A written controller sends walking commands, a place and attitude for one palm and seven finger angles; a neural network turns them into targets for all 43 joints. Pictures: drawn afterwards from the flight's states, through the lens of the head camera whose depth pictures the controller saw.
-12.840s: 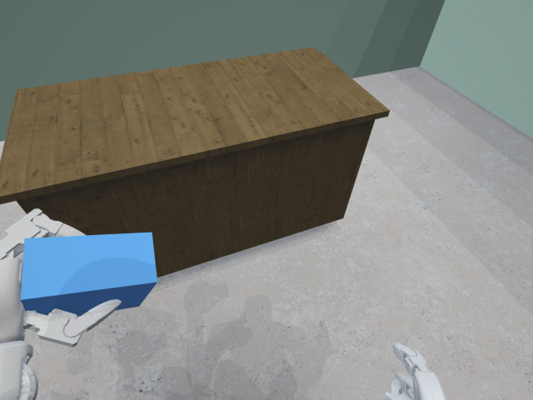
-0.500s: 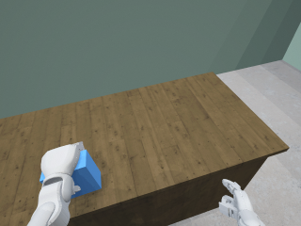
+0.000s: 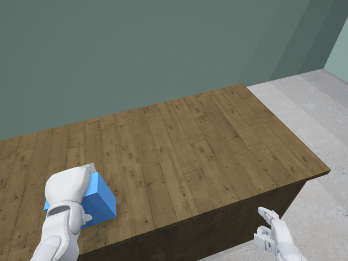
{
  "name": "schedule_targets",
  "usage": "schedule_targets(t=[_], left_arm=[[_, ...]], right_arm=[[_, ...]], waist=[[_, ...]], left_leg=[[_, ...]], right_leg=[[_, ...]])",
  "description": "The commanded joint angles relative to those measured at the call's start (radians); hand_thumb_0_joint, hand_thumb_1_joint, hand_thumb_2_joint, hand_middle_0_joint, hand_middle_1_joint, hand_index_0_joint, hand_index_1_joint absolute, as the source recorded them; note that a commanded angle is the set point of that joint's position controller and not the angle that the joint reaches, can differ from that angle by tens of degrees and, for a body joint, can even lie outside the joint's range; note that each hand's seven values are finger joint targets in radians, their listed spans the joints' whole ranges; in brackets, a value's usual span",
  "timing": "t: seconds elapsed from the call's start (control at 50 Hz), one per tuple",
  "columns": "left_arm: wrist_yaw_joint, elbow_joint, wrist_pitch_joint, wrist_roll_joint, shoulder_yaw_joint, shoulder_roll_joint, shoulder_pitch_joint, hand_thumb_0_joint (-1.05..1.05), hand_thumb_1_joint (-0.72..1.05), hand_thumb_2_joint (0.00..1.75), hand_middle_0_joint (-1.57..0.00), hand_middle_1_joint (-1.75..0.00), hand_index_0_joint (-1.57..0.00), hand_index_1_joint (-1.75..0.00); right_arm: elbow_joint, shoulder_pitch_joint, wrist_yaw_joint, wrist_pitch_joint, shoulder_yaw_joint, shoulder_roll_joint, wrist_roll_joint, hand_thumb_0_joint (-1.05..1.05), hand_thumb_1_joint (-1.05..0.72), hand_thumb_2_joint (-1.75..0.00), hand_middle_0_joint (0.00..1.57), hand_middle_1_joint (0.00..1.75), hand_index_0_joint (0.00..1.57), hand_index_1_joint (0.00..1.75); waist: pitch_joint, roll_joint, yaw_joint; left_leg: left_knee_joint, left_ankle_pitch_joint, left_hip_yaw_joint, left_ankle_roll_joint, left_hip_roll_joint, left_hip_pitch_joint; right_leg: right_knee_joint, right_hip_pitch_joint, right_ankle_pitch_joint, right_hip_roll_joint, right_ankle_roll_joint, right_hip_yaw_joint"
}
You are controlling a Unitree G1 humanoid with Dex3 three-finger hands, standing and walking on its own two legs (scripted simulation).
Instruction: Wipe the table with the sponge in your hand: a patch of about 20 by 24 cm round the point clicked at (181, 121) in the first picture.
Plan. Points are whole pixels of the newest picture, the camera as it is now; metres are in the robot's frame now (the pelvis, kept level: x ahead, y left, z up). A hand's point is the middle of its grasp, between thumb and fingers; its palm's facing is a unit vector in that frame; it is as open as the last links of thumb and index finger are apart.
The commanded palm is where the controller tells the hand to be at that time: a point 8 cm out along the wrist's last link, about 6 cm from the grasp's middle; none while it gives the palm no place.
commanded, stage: move the sponge above the wiping area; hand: left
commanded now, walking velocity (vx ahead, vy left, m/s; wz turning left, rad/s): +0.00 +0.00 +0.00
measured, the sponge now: (87, 206) +0.22 +0.27 -0.01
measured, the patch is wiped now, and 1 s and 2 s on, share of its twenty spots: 0.00 0.00 0.00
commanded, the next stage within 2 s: lower the sponge onto the table in 0.08 s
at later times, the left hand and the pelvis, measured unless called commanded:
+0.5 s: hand (77, 196) +0.22 +0.28 +0.03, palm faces -0.03 -0.11 -0.99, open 9.9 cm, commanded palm +0.20 +0.28 +0.10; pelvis +0.00 +0.00 +0.00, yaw +0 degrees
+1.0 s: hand (80, 203) +0.22 +0.28 +0.01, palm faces -0.05 -0.12 -0.99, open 9.9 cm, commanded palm +0.19 +0.28 +0.07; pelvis +0.00 +0.01 +0.00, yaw +0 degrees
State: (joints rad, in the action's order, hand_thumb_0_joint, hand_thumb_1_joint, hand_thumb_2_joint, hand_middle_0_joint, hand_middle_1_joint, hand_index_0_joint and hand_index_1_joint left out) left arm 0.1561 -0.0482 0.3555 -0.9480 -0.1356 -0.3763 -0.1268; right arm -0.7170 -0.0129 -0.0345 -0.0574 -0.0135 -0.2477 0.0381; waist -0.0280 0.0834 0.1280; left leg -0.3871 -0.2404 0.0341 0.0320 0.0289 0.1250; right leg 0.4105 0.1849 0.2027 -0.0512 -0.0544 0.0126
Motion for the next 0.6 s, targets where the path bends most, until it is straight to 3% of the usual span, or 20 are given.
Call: schedule_targets(t=[0.0,0.04,0.06,0.1,0.14,0.16,0.18,0.2,0.24,0.26,0.3,0.34,0.36,0.42,0.44,0.46,0.48,0.5,0.54,0.58], left_arm=[[0.039,0.184,0.03,-0.027,0.135,-0.205,0.17,0.0,0.1,1.3,-1.2,-1.6,-1.2,-1.6],[0.035,0.238,0.029,-0.027,0.141,-0.219,0.202,0.0,0.1,1.3,-1.2,-1.6,-1.2,-1.6],[0.03,0.244,0.028,-0.024,0.101,-0.177,0.195,0.0,0.1,1.3,-1.2,-1.6,-1.2,-1.6],[0.024,0.249,0.015,-0.023,0.093,-0.17,0.164,0.0,0.1,1.3,-1.2,-1.6,-1.2,-1.6],[0.023,0.24,0.01,-0.025,0.134,-0.224,0.209,0.0,0.1,1.3,-1.2,-1.6,-1.2,-1.6],[0.02,0.24,0.007,-0.029,0.089,-0.176,0.235,0.0,0.1,1.3,-1.2,-1.6,-1.2,-1.6],[0.023,0.218,0.002,-0.038,0.112,-0.203,0.24,0.0,0.1,1.3,-1.2,-1.6,-1.2,-1.6],[0.023,0.21,-0.001,-0.042,0.094,-0.187,0.255,0.0,0.1,1.3,-1.2,-1.6,-1.2,-1.6],[0.032,0.247,-0.01,-0.043,0.123,-0.22,0.264,0.0,0.1,1.3,-1.2,-1.6,-1.2,-1.6],[0.033,0.232,-0.01,-0.035,0.1,-0.184,0.246,0.0,0.1,1.3,-1.2,-1.6,-1.2,-1.6],[0.036,0.179,-0.006,-0.041,0.117,-0.201,0.254,0.0,0.1,1.3,-1.2,-1.6,-1.2,-1.6],[0.04,0.183,0.002,-0.04,0.152,-0.24,0.271,0.0,0.1,1.3,-1.2,-1.6,-1.2,-1.6],[0.037,0.186,0.006,-0.032,0.113,-0.189,0.245,0.0,0.1,1.3,-1.2,-1.6,-1.2,-1.6],[0.029,0.162,0.018,-0.03,0.12,-0.198,0.225,0.0,0.1,1.3,-1.2,-1.6,-1.2,-1.6],[0.029,0.171,0.021,-0.027,0.148,-0.229,0.231,0.0,0.1,1.3,-1.2,-1.6,-1.2,-1.6],[0.023,0.167,0.024,-0.023,0.116,-0.188,0.221,0.0,0.1,1.3,-1.2,-1.6,-1.2,-1.6],[0.02,0.15,0.023,-0.023,0.132,-0.204,0.194,0.0,0.1,1.3,-1.2,-1.6,-1.2,-1.6],[0.014,0.146,0.021,-0.023,0.098,-0.172,0.207,0.0,0.1,1.3,-1.2,-1.6,-1.2,-1.6],[0.016,0.16,0.012,-0.029,0.137,-0.222,0.237,0.0,0.1,1.3,-1.2,-1.6,-1.2,-1.6],[0.018,0.185,-0.008,-0.033,0.098,-0.172,0.217,0.0,0.1,1.3,-1.2,-1.6,-1.2,-1.6]], right_arm=[[0.178,0.227,-0.004,0.051,0.031,-0.111,0.008,0.0,-0.9,-0.9,0.2,0.3,0.2,0.3],[0.183,0.233,-0.005,0.052,0.033,-0.113,0.005,0.0,-0.9,-0.9,0.2,0.3,0.2,0.3],[0.191,0.227,-0.005,0.054,0.034,-0.107,0.006,0.0,-0.9,-0.9,0.2,0.3,0.2,0.3],[0.189,0.22,-0.003,0.059,0.036,-0.105,0.002,0.0,-0.9,-0.9,0.2,0.3,0.2,0.3],[0.178,0.216,-0.007,0.057,0.031,-0.113,0.001,0.0,-0.9,-0.9,0.2,0.3,0.2,0.3],[0.182,0.215,-0.011,0.058,0.031,-0.105,0.001,0.0,-0.9,-0.9,0.2,0.3,0.2,0.3],[0.175,0.213,-0.011,0.06,0.031,-0.105,0.001,0.0,-0.9,-0.9,0.2,0.3,0.2,0.3],[0.172,0.214,-0.013,0.06,0.032,-0.105,0.0,0.0,-0.9,-0.9,0.2,0.3,0.2,0.3],[0.177,0.221,-0.013,0.063,0.032,-0.108,-0.001,0.0,-0.9,-0.9,0.2,0.3,0.2,0.3],[0.183,0.214,-0.014,0.064,0.033,-0.1,0.002,0.0,-0.9,-0.9,0.2,0.3,0.2,0.3],[0.166,0.216,-0.015,0.06,0.031,-0.104,0.002,0.0,-0.9,-0.9,0.2,0.3,0.2,0.3],[0.166,0.221,-0.015,0.056,0.029,-0.111,0.003,0.0,-0.9,-0.9,0.2,0.3,0.2,0.3],[0.178,0.221,-0.014,0.057,0.03,-0.103,0.006,0.0,-0.9,-0.9,0.2,0.3,0.2,0.3],[0.173,0.223,-0.013,0.052,0.029,-0.108,0.006,0.0,-0.9,-0.9,0.2,0.3,0.2,0.3],[0.172,0.224,-0.013,0.051,0.029,-0.113,0.006,0.0,-0.9,-0.9,0.2,0.3,0.2,0.3],[0.179,0.221,-0.012,0.051,0.028,-0.107,0.007,0.0,-0.9,-0.9,0.2,0.3,0.2,0.3],[0.174,0.218,-0.011,0.052,0.029,-0.11,0.008,0.0,-0.9,-0.9,0.2,0.3,0.2,0.3],[0.175,0.217,-0.011,0.052,0.029,-0.109,0.007,0.0,-0.9,-0.9,0.2,0.3,0.2,0.3],[0.171,0.211,-0.013,0.053,0.032,-0.119,0.004,0.0,-0.9,-0.9,0.2,0.3,0.2,0.3],[0.181,0.205,-0.008,0.06,0.037,-0.108,0.004,0.0,-0.9,-0.9,0.2,0.3,0.2,0.3]], waist=[[-0.168,-0.076,0.007],[-0.174,-0.043,0.006],[-0.191,-0.042,0.0],[-0.189,-0.052,0.001],[-0.158,-0.065,-0.005],[-0.166,-0.054,-0.013],[-0.155,-0.062,-0.007],[-0.153,-0.062,-0.01],[-0.18,-0.024,0.003],[-0.171,-0.024,-0.003],[-0.165,-0.071,-0.002],[-0.163,-0.049,0.002],[-0.173,-0.035,0.0],[-0.181,-0.066,0.002],[-0.168,-0.044,0.002],[-0.172,-0.049,-0.002],[-0.166,-0.067,0.003],[-0.156,-0.078,-0.006],[-0.168,-0.061,-0.003],[-0.196,-0.06,-0.002]], left_leg=[[0.023,0.253,-0.113,0.003,0.008,0.011],[0.022,0.254,-0.121,0.006,0.008,-0.011],[0.017,0.259,-0.114,0.01,0.007,-0.014],[0.012,0.28,-0.117,0.009,0.006,-0.021],[0.018,0.245,-0.129,0.008,0.006,-0.015],[0.019,0.232,-0.116,0.012,0.005,-0.012],[0.018,0.232,-0.121,0.01,0.007,-0.011],[0.018,0.23,-0.116,0.01,0.006,-0.014],[0.024,0.231,-0.122,0.008,0.009,-0.027],[0.024,0.224,-0.115,0.01,0.007,-0.017],[0.028,0.222,-0.116,0.005,0.007,-0.006],[0.035,0.21,-0.119,0.004,0.009,-0.008],[0.034,0.22,-0.11,0.007,0.008,-0.003],[0.033,0.241,-0.113,0.003,0.009,0.003],[0.035,0.227,-0.117,0.004,0.01,0.0],[0.034,0.233,-0.111,0.007,0.008,0.005],[0.031,0.236,-0.115,0.005,0.009,0.007],[0.027,0.238,-0.111,0.006,0.007,0.008],[0.025,0.232,-0.117,0.006,0.009,0.002],[0.018,0.262,-0.117,0.007,0.005,-0.004]], right_leg=[[-0.057,-0.116,-0.202,0.033,-0.036,0.156],[-0.061,-0.105,-0.187,0.027,-0.042,0.17],[-0.055,-0.113,-0.194,0.029,-0.039,0.148],[-0.054,-0.11,-0.223,0.031,-0.038,0.15],[-0.068,-0.087,-0.176,0.023,-0.042,0.169],[-0.068,-0.088,-0.159,0.028,-0.036,0.147],[-0.072,-0.077,-0.148,0.026,-0.039,0.151],[-0.074,-0.072,-0.147,0.028,-0.037,0.148],[-0.072,-0.087,-0.141,0.022,-0.044,0.167],[-0.07,-0.091,-0.137,0.026,-0.04,0.143],[-0.075,-0.087,-0.135,0.026,-0.038,0.148],[-0.079,-0.089,-0.119,0.022,-0.043,0.166],[-0.071,-0.105,-0.137,0.028,-0.039,0.142],[-0.066,-0.115,-0.176,0.031,-0.036,0.145],[-0.074,-0.106,-0.149,0.025,-0.041,0.162],[-0.067,-0.114,-0.166,0.028,-0.038,0.142],[-0.069,-0.11,-0.165,0.028,-0.037,0.143],[-0.068,-0.097,-0.176,0.03,-0.035,0.14],[-0.068,-0.09,-0.165,0.024,-0.04,0.16],[-0.052,-0.097,-0.194,0.026,-0.039,0.139]])
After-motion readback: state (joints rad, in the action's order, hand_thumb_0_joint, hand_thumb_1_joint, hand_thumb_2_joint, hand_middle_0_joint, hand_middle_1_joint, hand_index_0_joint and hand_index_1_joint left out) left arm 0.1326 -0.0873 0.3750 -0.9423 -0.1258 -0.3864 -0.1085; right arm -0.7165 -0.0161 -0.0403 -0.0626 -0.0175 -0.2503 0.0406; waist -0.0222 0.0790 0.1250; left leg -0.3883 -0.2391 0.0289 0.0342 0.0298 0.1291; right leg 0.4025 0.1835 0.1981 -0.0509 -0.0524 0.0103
